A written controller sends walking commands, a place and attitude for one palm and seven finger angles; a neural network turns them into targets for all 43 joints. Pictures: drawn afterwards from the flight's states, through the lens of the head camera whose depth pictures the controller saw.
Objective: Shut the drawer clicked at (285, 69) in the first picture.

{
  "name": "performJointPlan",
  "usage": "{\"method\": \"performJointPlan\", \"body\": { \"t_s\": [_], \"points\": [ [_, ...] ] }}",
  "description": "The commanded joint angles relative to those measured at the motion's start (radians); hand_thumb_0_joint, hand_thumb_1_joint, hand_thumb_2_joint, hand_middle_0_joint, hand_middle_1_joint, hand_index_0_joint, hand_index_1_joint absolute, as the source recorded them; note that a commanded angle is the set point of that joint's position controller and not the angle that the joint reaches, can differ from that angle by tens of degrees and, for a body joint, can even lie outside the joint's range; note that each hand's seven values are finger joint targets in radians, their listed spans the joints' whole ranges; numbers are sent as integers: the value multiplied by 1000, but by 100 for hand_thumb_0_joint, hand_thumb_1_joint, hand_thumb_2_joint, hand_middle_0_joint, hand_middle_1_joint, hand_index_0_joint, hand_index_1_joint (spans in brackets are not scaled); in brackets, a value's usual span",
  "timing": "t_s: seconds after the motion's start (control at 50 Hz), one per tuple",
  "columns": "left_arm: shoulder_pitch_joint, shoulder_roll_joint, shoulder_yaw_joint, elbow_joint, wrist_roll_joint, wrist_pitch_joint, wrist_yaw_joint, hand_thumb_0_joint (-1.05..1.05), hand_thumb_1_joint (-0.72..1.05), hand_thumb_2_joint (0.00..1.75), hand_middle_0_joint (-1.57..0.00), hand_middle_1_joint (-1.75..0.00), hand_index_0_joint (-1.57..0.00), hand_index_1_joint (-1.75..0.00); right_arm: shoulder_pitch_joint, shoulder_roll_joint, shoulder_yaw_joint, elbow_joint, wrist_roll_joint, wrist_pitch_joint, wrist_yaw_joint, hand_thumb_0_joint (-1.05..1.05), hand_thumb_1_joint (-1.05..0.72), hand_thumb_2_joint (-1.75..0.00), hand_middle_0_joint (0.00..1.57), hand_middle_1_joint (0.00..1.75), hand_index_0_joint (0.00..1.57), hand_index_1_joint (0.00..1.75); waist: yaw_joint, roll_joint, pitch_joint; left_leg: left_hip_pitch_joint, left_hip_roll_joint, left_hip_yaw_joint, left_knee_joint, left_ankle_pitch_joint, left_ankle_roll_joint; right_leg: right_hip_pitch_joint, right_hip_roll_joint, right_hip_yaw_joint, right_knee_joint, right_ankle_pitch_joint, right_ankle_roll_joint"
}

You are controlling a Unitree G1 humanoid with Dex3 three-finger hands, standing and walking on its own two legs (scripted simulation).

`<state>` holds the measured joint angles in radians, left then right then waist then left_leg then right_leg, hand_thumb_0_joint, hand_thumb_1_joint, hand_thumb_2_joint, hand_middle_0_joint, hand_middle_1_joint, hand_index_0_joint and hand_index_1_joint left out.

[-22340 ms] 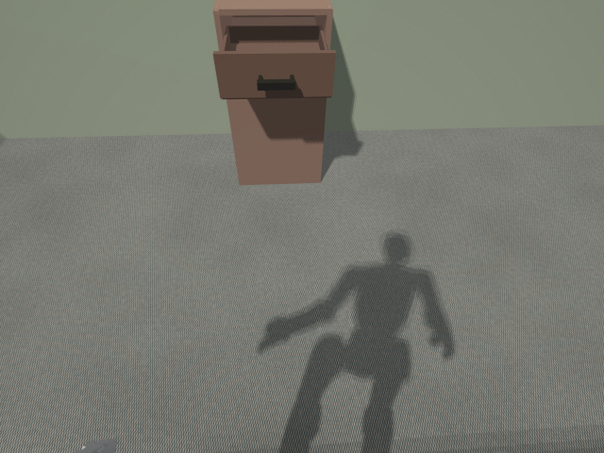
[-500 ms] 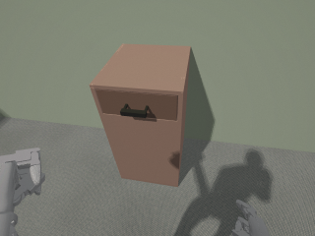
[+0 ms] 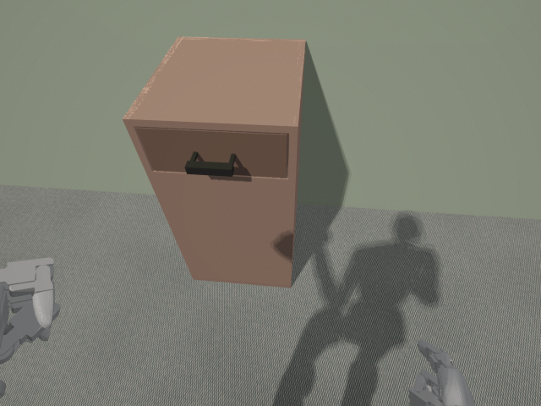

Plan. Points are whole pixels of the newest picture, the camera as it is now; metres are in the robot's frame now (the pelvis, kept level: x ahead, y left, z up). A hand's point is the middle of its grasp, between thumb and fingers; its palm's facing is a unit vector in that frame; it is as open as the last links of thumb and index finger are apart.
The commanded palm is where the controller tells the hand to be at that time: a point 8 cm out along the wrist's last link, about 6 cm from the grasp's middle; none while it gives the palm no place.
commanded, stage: step back with the hand held close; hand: left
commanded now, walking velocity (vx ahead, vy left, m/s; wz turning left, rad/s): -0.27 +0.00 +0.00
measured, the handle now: (211, 162) +0.65 +0.19 -0.07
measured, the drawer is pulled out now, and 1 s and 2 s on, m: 0.00 0.00 0.00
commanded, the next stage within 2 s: stop stepping back and stand still in 1.32 s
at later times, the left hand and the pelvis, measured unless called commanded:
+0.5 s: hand (12, 362) +0.14 +0.25 +0.15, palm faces +0.35 -0.81 -0.47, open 3.2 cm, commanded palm +0.07 +0.29 +0.17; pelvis -0.06 +0.01 -0.01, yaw +1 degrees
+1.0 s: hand out of the picture +0.06 +0.25 +0.16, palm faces +0.38 -0.81 -0.45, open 3.2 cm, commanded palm -0.01 +0.30 +0.17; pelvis -0.13 +0.01 -0.02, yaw +3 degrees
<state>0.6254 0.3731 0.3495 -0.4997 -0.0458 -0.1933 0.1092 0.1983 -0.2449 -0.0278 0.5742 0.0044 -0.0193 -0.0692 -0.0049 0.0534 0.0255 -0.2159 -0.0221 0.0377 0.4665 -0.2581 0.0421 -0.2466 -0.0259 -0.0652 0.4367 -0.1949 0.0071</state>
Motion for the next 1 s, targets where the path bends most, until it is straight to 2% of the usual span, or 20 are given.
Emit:
{"method": "performJointPlan", "body": {
  "t_s": [0.0, 0.08, 0.2, 0.32, 0.38, 0.42, 0.46, 0.5, 0.52, 0.56, 0.64, 0.68, 0.74, 0.78, 0.82, 0.84, 0.88, 0.92, 0.94, 0.98],
  "points": [
    [12, 161, 136, -215, -11, -62, 35, 0, 90, 90, -140, -160, -140, -160, -109, -92, -32, -176, 3, -44, -17, 0, -90, -90, 20, 30, 20, 30, 16, -19, -177, -79, 96, -113, -76, 334, -8, 165, -43, 70, 36, 306, -11],
    [-4, 157, 127, -234, 0, -64, 38, 0, 90, 90, -140, -160, -140, -160, -107, -100, -30, -181, 2, -50, -20, 0, -90, -90, 20, 30, 20, 30, 15, 21, -142, -177, 118, -142, -123, 195, 10, 171, -24, 73, 77, 205, -4],
    [-37, 156, 132, -258, 14, -78, 42, 0, 90, 90, -140, -160, -140, -160, -100, -102, -29, -191, 3, -68, -22, 0, -90, -90, 20, 30, 20, 30, 4, -22, -94, -346, 112, -150, -131, -138, 36, 194, -31, 119, 70, 94, -6],
    [-37, 160, 130, -260, 11, -93, 54, 0, 90, 90, -140, -160, -140, -160, -83, -95, -31, -172, -2, -77, -16, 0, -90, -90, 20, 30, 20, 30, -9, -86, -85, -233, 56, -113, 3, -176, 12, -5, -92, 190, -89, -120, -41],
    [-26, 167, 133, -282, 10, -105, 63, 0, 90, 90, -140, -160, -140, -160, -83, -100, -29, -168, -4, -81, -20, 0, -90, -90, 20, 30, 20, 30, -13, -39, -87, -191, 71, -134, -12, -182, 9, -66, -81, 155, -86, -177, -39],
    [-14, 167, 142, -290, 18, -112, 67, 0, 90, 90, -140, -160, -140, -160, -99, -108, -25, -179, -6, -87, -24, 0, -90, -90, 20, 30, 20, 30, -9, 43, -77, -317, 133, -204, -158, -256, 36, 50, -12, 101, 24, -137, -9],
    [-33, 177, 166, -315, 38, -116, 65, 0, 90, 90, -140, -160, -140, -160, -112, -115, -26, -190, -7, -91, -30, 0, -90, -90, 20, 30, 20, 30, 7, 149, -81, -519, 217, -299, -288, -322, 75, 251, 59, 71, 257, 32, 10],
    [-11, 186, 185, -304, 42, -117, 57, 0, 90, 90, -140, -160, -140, -160, -109, -105, -35, -193, -8, -98, -29, 0, -90, -90, 20, 30, 20, 30, 13, 96, -119, -513, 220, -280, -226, -203, 85, 278, 64, 95, 291, 99, 13],
    [-3, 184, 193, -288, 45, -124, 53, 0, 90, 90, -140, -160, -140, -160, -114, -107, -40, -192, -10, -104, -27, 0, -90, -90, 20, 30, 20, 30, 14, 89, -102, -559, 217, -272, -216, -228, 92, 298, 66, 110, 288, 75, 13],
    [27, 176, 181, -297, 26, -124, 43, 0, 90, 90, -140, -160, -140, -160, -98, -106, -38, -180, -8, -104, -19, 0, -90, -90, 20, 30, 20, 30, 7, 10, -134, -418, 164, -224, -113, 30, 60, 229, 41, 134, 202, 257, -2],
    [17, 166, 154, -319, 12, -129, 28, 0, 90, 90, -140, -160, -140, -160, -91, -104, -38, -154, -14, -96, -10, 0, -90, -90, 20, 30, 20, 30, 3, 23, -237, -226, 143, -163, -31, 274, 32, 150, 7, 167, 181, 381, -8],
    [23, 181, 168, -328, 10, -125, 26, 0, 90, 90, -140, -160, -140, -160, -100, -106, -43, -160, -12, -91, -9, 0, -90, -90, 20, 30, 20, 30, 6, 11, -245, -235, 160, -169, -43, 199, 41, 139, 18, 168, 191, 267, -4],
    [2, 206, 200, -356, 18, -130, 31, 0, 90, 90, -140, -160, -140, -160, -106, -111, -45, -174, -13, -85, -13, 0, -90, -90, 20, 30, 20, 30, -4, 24, -193, -397, 148, -185, -60, -134, 51, 170, 5, 221, 170, 169, -17],
    [-1, 203, 201, -337, 18, -135, 32, 0, 90, 90, -140, -160, -140, -160, -96, -100, -46, -176, -10, -77, -13, 0, -90, -90, 20, 30, 20, 30, -15, -56, -144, -390, 94, -156, 21, -281, 34, 51, -48, 301, 52, -21, -45],
    [-18, 207, 194, -319, 9, -141, 42, 0, 90, 90, -140, -160, -140, -160, -73, -88, -48, -160, -12, -66, -8, 0, -90, -90, 20, 30, 20, 30, -23, -143, -113, -232, 27, -112, 211, -213, -12, -184, -156, 390, -112, -216, -105],
    [-31, 211, 190, -328, -1, -145, 50, 0, 90, 90, -140, -160, -140, -160, -66, -82, -50, -150, -13, -61, -5, 0, -90, -90, 20, 30, 20, 30, -27, -173, -133, -128, 10, -97, 290, -145, -30, -275, -203, 392, -152, -208, -131],
    [-10, 196, 179, -289, -1, -146, 64, 0, 90, 90, -140, -160, -140, -160, -67, -65, -46, -134, -10, -50, -4, 0, -90, -90, 20, 30, 20, 30, -35, -194, -145, -33, 12, -90, 284, -84, -30, -332, -202, 303, -139, -143, -119],
    [-18, 199, 174, -296, 3, -154, 69, 0, 90, 90, -140, -160, -140, -160, -82, -81, -46, -138, -7, -48, -13, 0, -90, -90, 20, 30, 20, 30, -35, -110, -107, -48, 56, -147, 137, -147, -5, -356, -126, 225, -77, -219, -75],
    [-24, 187, 158, -320, 3, -161, 67, 0, 90, 90, -140, -160, -140, -160, -92, -93, -43, -148, -10, -58, -21, 0, -90, -90, 20, 30, 20, 30, -36, 10, -79, -120, 115, -224, 11, -222, 19, -327, -61, 179, 11, -257, -50],
    [-20, 187, 192, -340, 29, -170, 59, 0, 90, 90, -140, -160, -140, -160, -118, -122, -40, -167, -21, -97, -27, 0, -90, -90, 20, 30, 20, 30, -16, 299, -115, -548, 358, -520, -398, -600, 122, 78, 142, 81, 532, -190, 11]
  ]
}}
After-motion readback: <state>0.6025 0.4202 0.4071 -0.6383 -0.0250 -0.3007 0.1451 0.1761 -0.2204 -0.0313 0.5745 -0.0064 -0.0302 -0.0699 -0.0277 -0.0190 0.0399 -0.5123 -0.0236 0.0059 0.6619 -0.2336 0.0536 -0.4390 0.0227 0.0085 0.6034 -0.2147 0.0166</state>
